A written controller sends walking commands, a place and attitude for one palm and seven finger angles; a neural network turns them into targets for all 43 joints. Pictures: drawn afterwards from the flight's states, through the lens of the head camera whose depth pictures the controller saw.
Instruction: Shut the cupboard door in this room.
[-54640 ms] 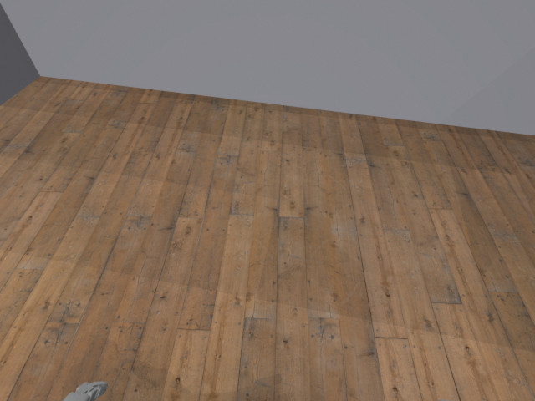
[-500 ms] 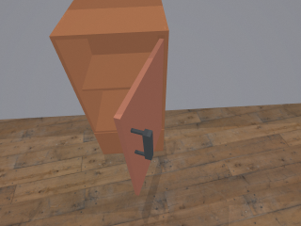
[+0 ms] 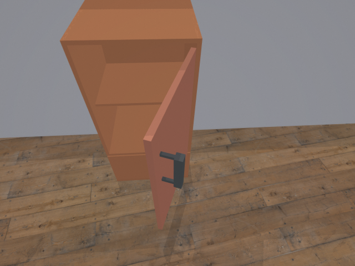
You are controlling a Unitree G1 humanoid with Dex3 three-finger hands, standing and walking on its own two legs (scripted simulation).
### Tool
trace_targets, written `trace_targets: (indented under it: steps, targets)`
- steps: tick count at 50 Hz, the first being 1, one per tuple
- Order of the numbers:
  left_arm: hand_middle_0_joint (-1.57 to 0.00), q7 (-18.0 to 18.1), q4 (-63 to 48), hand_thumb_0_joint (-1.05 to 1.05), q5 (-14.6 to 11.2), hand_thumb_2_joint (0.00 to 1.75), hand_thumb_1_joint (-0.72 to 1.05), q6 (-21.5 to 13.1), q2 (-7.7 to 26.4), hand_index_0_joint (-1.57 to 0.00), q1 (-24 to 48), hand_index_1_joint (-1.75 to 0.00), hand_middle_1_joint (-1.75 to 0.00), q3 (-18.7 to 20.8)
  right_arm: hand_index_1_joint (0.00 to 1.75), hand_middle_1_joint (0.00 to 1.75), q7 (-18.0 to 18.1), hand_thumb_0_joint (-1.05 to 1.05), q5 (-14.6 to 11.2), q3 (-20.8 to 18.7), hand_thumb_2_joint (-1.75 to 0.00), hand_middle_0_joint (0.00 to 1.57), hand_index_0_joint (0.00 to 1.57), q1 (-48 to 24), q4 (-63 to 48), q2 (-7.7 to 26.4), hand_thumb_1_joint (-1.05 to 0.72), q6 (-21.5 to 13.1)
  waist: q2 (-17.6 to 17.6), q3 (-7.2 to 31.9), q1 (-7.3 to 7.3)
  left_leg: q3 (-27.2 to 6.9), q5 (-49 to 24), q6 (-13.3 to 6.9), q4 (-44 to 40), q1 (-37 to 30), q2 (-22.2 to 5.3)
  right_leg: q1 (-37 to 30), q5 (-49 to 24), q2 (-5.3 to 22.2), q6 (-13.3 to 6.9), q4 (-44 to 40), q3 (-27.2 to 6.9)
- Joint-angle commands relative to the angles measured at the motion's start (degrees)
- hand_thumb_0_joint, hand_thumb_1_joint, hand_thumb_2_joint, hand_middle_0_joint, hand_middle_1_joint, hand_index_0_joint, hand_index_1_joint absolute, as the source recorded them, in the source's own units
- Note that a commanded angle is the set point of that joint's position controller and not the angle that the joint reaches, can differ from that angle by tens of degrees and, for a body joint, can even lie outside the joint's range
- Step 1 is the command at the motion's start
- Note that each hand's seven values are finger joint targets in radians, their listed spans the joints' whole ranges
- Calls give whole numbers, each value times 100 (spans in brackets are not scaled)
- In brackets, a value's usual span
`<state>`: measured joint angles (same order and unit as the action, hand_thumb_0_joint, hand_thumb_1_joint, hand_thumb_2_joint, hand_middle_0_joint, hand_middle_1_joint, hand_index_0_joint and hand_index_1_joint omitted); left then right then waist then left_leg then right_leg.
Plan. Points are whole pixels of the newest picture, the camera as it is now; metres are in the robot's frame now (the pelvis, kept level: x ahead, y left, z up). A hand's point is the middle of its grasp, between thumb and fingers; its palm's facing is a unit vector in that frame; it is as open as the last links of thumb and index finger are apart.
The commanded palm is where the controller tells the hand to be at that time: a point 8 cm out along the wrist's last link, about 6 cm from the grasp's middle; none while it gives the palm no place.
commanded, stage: look at it before walking up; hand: left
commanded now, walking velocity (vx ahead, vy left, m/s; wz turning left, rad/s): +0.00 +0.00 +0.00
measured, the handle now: (171, 170) +0.37 +0.05 -0.04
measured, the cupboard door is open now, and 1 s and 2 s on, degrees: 69 69 71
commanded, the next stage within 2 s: walk to a spot facing it in 0.20 s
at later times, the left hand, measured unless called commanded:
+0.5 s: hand out of the picture +0.05 +0.24 -0.17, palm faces -0.03 -0.96 -0.27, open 7.4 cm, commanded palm none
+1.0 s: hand out of the picture +0.07 +0.14 -0.16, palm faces -0.25 -0.93 -0.27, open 7.4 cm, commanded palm none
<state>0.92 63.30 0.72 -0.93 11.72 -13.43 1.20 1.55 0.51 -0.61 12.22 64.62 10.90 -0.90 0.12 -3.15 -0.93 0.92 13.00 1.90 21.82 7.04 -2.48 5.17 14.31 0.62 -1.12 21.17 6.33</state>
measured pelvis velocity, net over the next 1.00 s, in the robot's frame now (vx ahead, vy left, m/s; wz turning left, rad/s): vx -0.02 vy -0.04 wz -0.35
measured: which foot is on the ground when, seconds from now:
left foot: down 0.00-0.70, up 0.72-1.00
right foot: down 0.00-1.00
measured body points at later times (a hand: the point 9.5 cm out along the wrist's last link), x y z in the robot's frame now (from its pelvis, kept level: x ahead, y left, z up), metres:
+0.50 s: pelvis -0.01 +0.02 +0.00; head +0.02 +0.02 +0.45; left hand +0.05 +0.29 -0.15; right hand +0.05 -0.24 -0.15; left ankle -0.01 +0.14 -0.75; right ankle -0.03 -0.10 -0.74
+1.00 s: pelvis -0.02 -0.04 +0.00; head +0.02 -0.09 +0.44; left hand +0.08 +0.19 -0.14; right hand +0.00 -0.31 -0.16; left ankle +0.01 +0.15 -0.66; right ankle -0.02 -0.09 -0.75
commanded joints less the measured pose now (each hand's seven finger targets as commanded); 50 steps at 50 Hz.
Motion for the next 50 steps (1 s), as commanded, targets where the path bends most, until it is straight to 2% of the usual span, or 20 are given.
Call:
trace_targets:
  steps: [1, 16, 19, 21, 24, 26, 27, 28, 31, 33, 34, 35, 36, 37, 38, 39, 41, 43, 47, 50]
  targets:
    - [-20, 44, -233, 0, -33, 90, 90, -101, 863, -20, -91, -30, -30, 140, 30, 30, 42, 0, 26, -129, -90, 20, 20, 42, -241, 900, -90, -118, -42, 100, 19, -379, -1044, -235, -351, 75, -429, 69, -1118, 730, -18, -416, -592]
    - [-20, 18, -340, 0, -23, 90, 90, -88, 1244, -20, 265, -30, -30, 155, 30, 30, 7, 0, 26, -154, -90, 20, 20, -223, -338, 1291, -90, -161, -5, 247, 25, -416, -1288, -254, -520, -116, -497, 14, -1218, 758, 23, -432, -651]
    - [-20, 32, -368, 0, -35, 90, 90, 71, 826, -20, 137, -30, -30, 129, 30, 30, 52, 0, 46, -120, -90, 20, 20, 52, -331, 870, -90, -77, 129, 245, 78, -180, -1604, -182, -242, -271, -592, 338, -1583, 676, 75, -70, -690]
    - [-20, 15, -463, 0, -29, 90, 90, 149, 850, -20, 106, -30, -30, 171, 30, 30, 86, 0, 44, -188, -90, 20, 20, 93, -434, 941, -90, -12, 261, 182, 98, -135, -1552, -208, -135, -337, -726, 698, -1518, 573, 92, 252, -734]
    - [-20, -43, -696, 0, 2, 90, 90, 246, 816, -20, 150, -30, -30, 249, 30, 30, 110, 0, 56, -316, -90, 20, 20, 87, -664, 1156, -90, 36, 613, 172, 113, -496, -1294, -531, -276, -351, -1224, 1314, -495, 274, 176, 1138, -633]
    - [-20, -79, -851, 0, 26, 90, 90, 332, 722, -20, 113, -30, -30, 290, 30, 30, 110, 0, 81, -412, -90, 20, 20, 83, -810, 1253, -90, 40, 1030, 147, 123, -768, -1608, -1059, -463, -380, -1813, 1920, 1285, 150, 224, 2549, -530]
    - [-20, -92, -943, 0, 40, 90, 90, 348, 676, -20, 176, -30, -30, 317, 30, 30, 104, 0, 90, -445, -90, 20, 20, 69, -870, 1255, -90, 48, 1078, 94, 155, -745, -1718, -1225, -436, -259, -1974, 2041, 1661, 215, 222, 2970, -565]
    - [-20, -107, -1010, 0, 54, 90, 90, 345, 627, -20, 203, -30, -30, 338, 30, 30, 94, 0, 103, -458, -90, 20, 20, 21, -938, 1199, -90, 51, 884, 136, 112, -613, -1759, -1263, -338, -216, -1976, 2068, 1682, 259, 206, 3137, -564]
    - [-20, -166, -1076, 0, 44, 90, 90, 303, 474, -20, -85, -30, -30, 367, 30, 30, 45, 0, 126, -529, -90, 20, 20, -319, -1093, 1210, -90, 82, 880, 241, -48, 36, -1765, -950, 134, 132, -1773, 1496, 1236, 258, 230, 2375, -248]
    - [-20, -170, -961, 0, 47, 90, 90, 261, 564, -20, -542, -30, -30, 410, 30, 30, 12, 0, 83, -550, -90, 20, 20, -400, -1148, 1200, -90, 127, 554, 403, -206, 448, -1182, -600, 861, 489, -1515, 753, 173, 139, 238, 1322, -18]
    - [-20, -147, -917, 0, 68, 90, 90, 190, 803, -20, -787, -30, -30, 473, 30, 30, -5, 0, 53, -542, -90, 20, 20, -373, -1206, 1047, -90, 142, -121, 447, -329, 750, -554, -253, 1855, 946, -1196, 217, -773, 452, 133, 461, -462]
    - [-20, -66, -950, 0, 119, 90, 90, 93, 1471, -20, -882, -30, -30, 591, 30, 30, -48, 0, 27, -437, -90, 20, 20, -343, -1458, 555, -90, 151, -2114, 372, -336, 1043, 1837, 170, 3294, 2431, -316, -317, -2332, 1913, -479, -191, -2729]
    - [-20, -10, -971, 0, 13, 90, 90, 125, 1504, -20, -1078, -30, -30, 601, 30, 30, -9, 0, 7, -428, -90, 20, 20, -731, -1612, 682, -90, 224, -1743, 369, -547, 181, 2422, 127, 4105, 2329, -146, 317, -2461, 2265, -1027, -492, -3281]
    - [-20, 23, -1020, 0, 33, 90, 90, 137, 1430, -20, -810, -30, -30, 625, 30, 30, 2, 0, 8, -440, -90, 20, 20, -880, -1598, 648, -90, 247, -1470, 146, -412, -190, 2139, 80, 4590, 2509, -176, 577, -1697, 2068, -1161, -558, -3434]
    - [-20, 42, -1109, 0, 28, 90, 90, 170, 1257, -20, -432, -30, -30, 617, 30, 30, 8, 0, 31, -462, -90, 20, 20, -790, -1543, 718, -90, 246, -948, -4, -231, -305, 1684, 77, 4718, 2629, -316, 637, -1215, 1935, -1138, -464, -3160]
    - [-20, 27, -1187, 0, 24, 90, 90, 159, 1141, -20, -229, -30, -30, 585, 30, 30, -16, 0, 57, -451, -90, 20, 20, -666, -1443, 700, -90, 235, -607, 87, -113, -300, 1276, 116, 4657, 2557, -346, 621, -1144, 1662, -993, -340, -2753]
    - [-20, 0, -1250, 0, 19, 90, 90, 108, 1055, -20, -233, -30, -30, 558, 30, 30, -43, 0, 75, -439, -90, 20, 20, -528, -1378, 650, -90, 227, -625, 367, -93, -232, 897, 185, 4463, 2434, -270, 472, -1276, 1378, -818, -270, -2445]
    - [-20, -14, -1214, 0, 26, 90, 90, 90, 1066, -20, -366, -30, -30, 571, 30, 30, -40, 0, 73, -427, -90, 20, 20, -518, -1389, 615, -90, 212, -547, 542, -129, -211, 849, 233, 4156, 2424, -202, 174, -1636, 1251, -783, -148, -2358]
    - [-20, -43, -1190, 0, 16, 90, 90, 73, 1099, -20, -705, -30, -30, 585, 30, 30, -26, 0, 68, -407, -90, 20, 20, -727, -1523, 657, -90, 220, -563, 676, -241, -324, 751, 272, 4036, 2666, -88, -174, -1983, 1134, -680, -102, -2610]
    - [-20, -32, -1229, 0, 26, 90, 90, 83, 1101, -20, -769, -30, -30, 597, 30, 30, -10, 0, 62, -380, -90, 20, 20, -855, -1629, 680, -90, 204, -672, 711, -271, -366, 855, 299, 3756, 2675, -63, -285, -2148, 1101, -748, -56, -2774]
